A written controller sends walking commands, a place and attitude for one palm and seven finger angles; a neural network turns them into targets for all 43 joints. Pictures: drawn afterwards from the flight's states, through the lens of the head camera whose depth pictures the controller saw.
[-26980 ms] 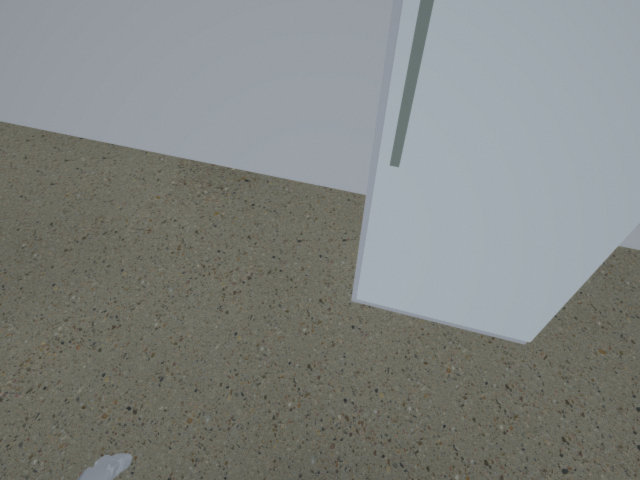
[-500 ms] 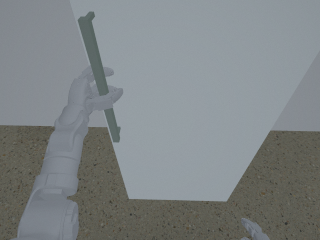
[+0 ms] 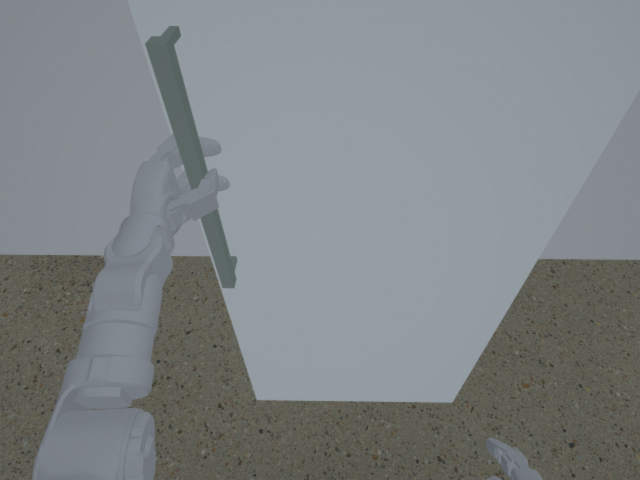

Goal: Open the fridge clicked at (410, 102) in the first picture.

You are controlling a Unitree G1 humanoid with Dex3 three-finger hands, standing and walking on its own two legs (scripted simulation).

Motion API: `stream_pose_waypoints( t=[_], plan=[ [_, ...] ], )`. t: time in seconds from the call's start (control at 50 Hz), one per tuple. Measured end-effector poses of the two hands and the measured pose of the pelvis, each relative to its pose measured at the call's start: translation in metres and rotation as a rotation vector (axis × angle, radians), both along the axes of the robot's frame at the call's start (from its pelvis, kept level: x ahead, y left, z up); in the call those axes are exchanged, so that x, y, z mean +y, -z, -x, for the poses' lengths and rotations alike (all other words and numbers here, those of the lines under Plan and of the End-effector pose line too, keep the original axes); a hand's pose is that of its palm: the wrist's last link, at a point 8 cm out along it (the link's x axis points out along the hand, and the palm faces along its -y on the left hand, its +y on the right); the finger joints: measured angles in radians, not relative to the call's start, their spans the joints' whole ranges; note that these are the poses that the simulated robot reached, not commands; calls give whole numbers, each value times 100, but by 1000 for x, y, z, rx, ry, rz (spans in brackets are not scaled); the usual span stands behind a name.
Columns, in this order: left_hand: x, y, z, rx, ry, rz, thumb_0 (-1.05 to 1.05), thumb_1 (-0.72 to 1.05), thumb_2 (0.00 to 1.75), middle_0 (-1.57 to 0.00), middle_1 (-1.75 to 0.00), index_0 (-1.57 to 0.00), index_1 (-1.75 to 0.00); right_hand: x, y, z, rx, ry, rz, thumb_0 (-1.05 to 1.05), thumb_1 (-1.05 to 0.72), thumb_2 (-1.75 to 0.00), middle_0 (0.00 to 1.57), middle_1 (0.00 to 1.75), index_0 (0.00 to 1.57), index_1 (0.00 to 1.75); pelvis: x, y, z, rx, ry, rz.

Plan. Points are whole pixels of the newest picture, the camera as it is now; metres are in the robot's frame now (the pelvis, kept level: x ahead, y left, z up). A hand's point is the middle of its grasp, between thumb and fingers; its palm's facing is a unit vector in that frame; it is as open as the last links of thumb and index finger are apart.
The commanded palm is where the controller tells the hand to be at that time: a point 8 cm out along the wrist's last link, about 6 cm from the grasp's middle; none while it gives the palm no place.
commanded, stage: grip the handle and tug to test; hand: left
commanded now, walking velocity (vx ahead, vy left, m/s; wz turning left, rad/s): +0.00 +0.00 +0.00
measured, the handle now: (207, 185) +0.46 +0.18 +0.15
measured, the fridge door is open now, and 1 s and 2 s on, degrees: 0 16 34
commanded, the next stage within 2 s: pull the door a little, standing still in 0.38 s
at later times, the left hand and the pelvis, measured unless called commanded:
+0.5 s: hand (205, 224) +0.35 +0.15 +0.18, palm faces +0.01 -1.00 +0.00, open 6.0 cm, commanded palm +0.32 +0.20 +0.17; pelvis +0.02 +0.00 +0.00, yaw +0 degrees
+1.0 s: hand (209, 292) +0.26 +0.13 +0.17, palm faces +0.04 -0.98 -0.18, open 6.5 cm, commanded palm +0.23 +0.18 +0.18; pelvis -0.03 +0.00 +0.00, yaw +0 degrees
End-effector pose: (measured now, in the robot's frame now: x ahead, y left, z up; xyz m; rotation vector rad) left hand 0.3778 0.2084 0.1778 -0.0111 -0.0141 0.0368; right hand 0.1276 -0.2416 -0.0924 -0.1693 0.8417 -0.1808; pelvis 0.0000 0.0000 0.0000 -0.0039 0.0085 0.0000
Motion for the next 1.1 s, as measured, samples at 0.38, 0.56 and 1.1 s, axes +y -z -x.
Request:
stream_pose_waypoints(
  t=[0.38, 0.56, 1.1],
  plan=[
    [-3, 2, 26, -34, 15, -13, 0, 76, 79, -31, -136, -28, -132, 2, -11, -36, -81, -14, -27, 1, -91, -89, 20, 30, 20, 30, -1, -1, -18, -3, 22, -6],
    [-8, 1, 57, -26, 32, -15, 0, 72, 82, -36, -137, -33, -135, 12, -18, -63, -120, -96, -17, 1, -91, -89, 20, 30, 20, 30, -5, 0, -13, -28, -12, -6],
    [-34, 8, 152, -242, 31, -214, -6, 65, 74, -43, -139, -25, -130, 10, -4, 24, 22, -13, 13, 1, -91, -89, 20, 30, 20, 30, 4, -1, 45, -16, 1, 1]
  ],
)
